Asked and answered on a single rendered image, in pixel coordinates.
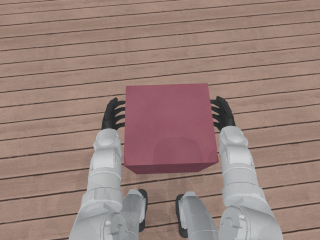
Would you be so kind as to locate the robot right upper arm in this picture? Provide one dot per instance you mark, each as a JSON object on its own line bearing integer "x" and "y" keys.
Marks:
{"x": 242, "y": 223}

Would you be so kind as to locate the robot left upper arm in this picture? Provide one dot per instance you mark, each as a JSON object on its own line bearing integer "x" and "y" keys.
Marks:
{"x": 105, "y": 226}

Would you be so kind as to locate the right robot hand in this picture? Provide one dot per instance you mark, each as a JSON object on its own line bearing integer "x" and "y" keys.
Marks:
{"x": 225, "y": 117}

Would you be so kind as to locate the robot left thigh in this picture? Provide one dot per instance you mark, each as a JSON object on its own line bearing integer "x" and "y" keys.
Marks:
{"x": 133, "y": 211}

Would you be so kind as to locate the robot left forearm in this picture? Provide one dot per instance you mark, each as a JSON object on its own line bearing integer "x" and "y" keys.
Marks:
{"x": 103, "y": 192}

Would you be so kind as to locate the carton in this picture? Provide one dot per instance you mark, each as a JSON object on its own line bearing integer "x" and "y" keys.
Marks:
{"x": 169, "y": 128}

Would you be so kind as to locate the left robot foot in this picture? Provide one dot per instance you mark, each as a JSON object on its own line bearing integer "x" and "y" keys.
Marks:
{"x": 142, "y": 224}

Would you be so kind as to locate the left robot hand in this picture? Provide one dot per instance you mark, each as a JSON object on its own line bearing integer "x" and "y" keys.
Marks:
{"x": 109, "y": 120}

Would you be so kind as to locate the robot right forearm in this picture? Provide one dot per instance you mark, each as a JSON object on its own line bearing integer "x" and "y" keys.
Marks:
{"x": 238, "y": 171}

